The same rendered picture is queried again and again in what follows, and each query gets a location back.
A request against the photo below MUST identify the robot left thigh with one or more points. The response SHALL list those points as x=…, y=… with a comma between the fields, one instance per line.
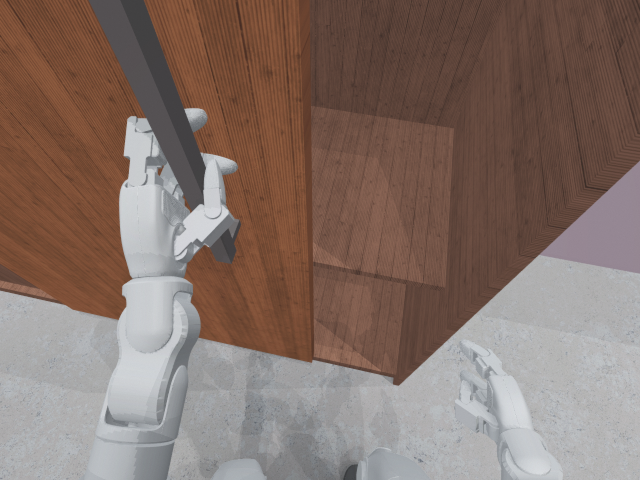
x=240, y=469

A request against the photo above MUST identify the right robot shin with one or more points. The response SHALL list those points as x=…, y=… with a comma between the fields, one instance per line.
x=380, y=449

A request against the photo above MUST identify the robot left forearm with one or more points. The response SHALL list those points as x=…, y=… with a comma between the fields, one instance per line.
x=144, y=401

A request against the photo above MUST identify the robot left hand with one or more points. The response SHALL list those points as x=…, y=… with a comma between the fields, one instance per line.
x=151, y=211

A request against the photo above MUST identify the robot right hand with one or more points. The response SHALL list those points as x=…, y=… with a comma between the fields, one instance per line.
x=499, y=404

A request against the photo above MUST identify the handle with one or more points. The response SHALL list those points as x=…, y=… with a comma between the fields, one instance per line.
x=131, y=34

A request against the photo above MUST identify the robot right forearm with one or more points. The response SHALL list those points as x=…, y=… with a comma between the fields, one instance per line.
x=524, y=455

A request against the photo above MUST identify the wardrobe door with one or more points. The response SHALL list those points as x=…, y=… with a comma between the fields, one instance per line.
x=9, y=276
x=64, y=105

